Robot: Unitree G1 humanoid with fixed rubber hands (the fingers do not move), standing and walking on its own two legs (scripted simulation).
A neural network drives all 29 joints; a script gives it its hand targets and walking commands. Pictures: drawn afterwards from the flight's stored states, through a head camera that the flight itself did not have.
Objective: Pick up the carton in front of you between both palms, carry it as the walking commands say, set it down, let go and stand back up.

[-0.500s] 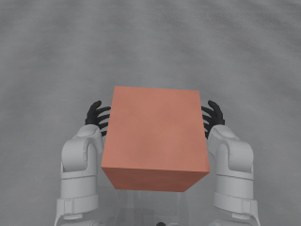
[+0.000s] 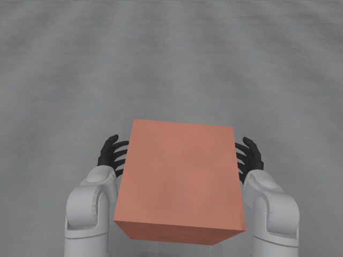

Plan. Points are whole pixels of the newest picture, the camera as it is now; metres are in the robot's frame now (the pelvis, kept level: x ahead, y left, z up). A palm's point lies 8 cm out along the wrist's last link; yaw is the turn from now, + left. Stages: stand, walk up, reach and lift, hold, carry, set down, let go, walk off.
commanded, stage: carry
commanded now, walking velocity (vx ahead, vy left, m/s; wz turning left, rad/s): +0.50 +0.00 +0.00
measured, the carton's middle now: (176, 188) +0.28 +0.00 +0.03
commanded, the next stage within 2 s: none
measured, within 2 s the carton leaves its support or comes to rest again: neither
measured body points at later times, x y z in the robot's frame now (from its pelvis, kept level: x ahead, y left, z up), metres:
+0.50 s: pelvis +0.31 -0.01 -0.01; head +0.27 -0.01 +0.44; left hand +0.56 +0.13 +0.09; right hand +0.56 -0.17 +0.09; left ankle +0.14 +0.10 -0.74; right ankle +0.46 -0.13 -0.73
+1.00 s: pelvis +0.59 -0.02 -0.01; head +0.57 -0.01 +0.44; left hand +0.84 +0.13 +0.09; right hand +0.84 -0.17 +0.10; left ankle +0.70 +0.07 -0.74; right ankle +0.47 -0.12 -0.73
